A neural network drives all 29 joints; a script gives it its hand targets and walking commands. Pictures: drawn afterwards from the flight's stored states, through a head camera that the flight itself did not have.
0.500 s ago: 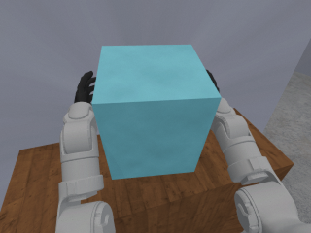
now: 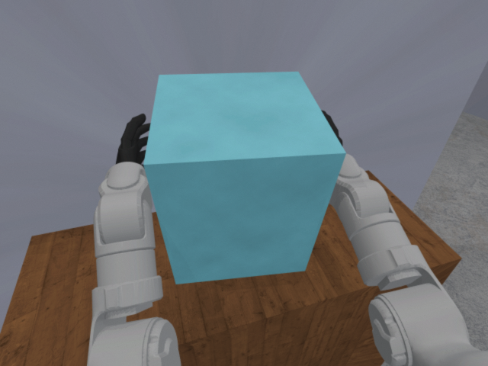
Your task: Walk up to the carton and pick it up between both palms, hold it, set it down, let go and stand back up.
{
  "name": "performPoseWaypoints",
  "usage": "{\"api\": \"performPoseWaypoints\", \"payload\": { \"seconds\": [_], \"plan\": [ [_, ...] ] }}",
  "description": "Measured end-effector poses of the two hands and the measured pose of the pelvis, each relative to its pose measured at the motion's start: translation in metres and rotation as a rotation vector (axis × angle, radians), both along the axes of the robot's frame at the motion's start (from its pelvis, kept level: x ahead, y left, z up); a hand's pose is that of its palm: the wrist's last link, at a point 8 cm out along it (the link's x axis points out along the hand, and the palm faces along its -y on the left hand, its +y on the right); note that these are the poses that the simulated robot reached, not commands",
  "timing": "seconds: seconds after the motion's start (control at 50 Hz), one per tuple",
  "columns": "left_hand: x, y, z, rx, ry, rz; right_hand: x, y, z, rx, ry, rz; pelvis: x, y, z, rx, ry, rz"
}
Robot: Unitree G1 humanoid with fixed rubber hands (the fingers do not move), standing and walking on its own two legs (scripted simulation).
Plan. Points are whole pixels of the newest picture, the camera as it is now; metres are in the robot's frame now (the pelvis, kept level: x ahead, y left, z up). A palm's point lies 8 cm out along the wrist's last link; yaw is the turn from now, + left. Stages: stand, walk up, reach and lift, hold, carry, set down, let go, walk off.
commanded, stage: hold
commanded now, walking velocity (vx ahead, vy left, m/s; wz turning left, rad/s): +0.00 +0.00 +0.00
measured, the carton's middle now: (236, 178) +0.35 +0.00 +0.19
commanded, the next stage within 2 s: set down in 0.02 s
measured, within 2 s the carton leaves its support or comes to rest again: neither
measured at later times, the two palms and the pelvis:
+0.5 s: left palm (136, 175) +0.37 +0.15 +0.19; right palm (321, 172) +0.38 -0.15 +0.17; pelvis +0.01 +0.00 +0.00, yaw +1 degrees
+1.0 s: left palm (152, 191) +0.38 +0.14 +0.15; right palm (325, 183) +0.38 -0.16 +0.14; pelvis +0.02 -0.01 +0.00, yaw +2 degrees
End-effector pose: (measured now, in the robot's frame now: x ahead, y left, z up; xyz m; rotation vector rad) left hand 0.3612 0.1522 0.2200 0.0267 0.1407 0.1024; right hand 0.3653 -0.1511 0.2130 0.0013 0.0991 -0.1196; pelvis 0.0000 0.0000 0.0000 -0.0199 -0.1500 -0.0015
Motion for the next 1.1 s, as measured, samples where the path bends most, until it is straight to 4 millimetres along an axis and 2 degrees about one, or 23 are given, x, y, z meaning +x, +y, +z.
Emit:
{"api": "performPoseWaypoints", "payload": {
  "seconds": [0.12,0.32,0.4,0.52,0.6,0.68,0.84,1.1],
  "plan": [
    [-0.002,0.000,-0.002,-0.002,0.006,0.002,-0.001,0.000,0.000,0.004,0.005,0.001,-0.002,0.000,0.000,0.001,-0.004,0.000],
    [0.007,-0.001,0.009,0.009,-0.075,-0.006,0.005,-0.001,0.006,-0.005,-0.092,-0.009,-0.002,-0.001,0.001,0.009,-0.016,0.002],
    [0.012,0.000,-0.003,0.021,-0.067,-0.023,0.008,0.000,-0.010,-0.014,-0.098,-0.015,0.001,-0.002,0.001,0.012,-0.029,0.007],
    [0.012,0.002,-0.031,0.041,-0.053,-0.013,0.010,0.003,-0.045,-0.026,-0.093,-0.009,0.007,-0.003,0.001,0.006,-0.029,0.019],
    [0.013,-0.001,-0.049,0.042,-0.037,-0.002,0.012,0.001,-0.060,-0.041,-0.086,-0.003,0.010,-0.006,0.000,0.001,-0.022,0.030],
    [0.016,-0.006,-0.059,0.041,-0.034,-0.004,0.014,-0.005,-0.064,-0.050,-0.089,-0.008,0.013,-0.008,0.000,-0.001,-0.007,0.038],
    [0.023,-0.016,-0.060,0.040,-0.025,-0.015,0.017,-0.015,-0.063,-0.061,-0.082,-0.019,0.016,-0.010,0.000,0.001,0.012,0.032],
    [0.023,-0.014,-0.075,0.039,0.022,-0.011,0.018,-0.013,-0.079,-0.058,-0.038,-0.015,0.014,-0.010,0.001,0.005,0.033,0.031]
  ]
}}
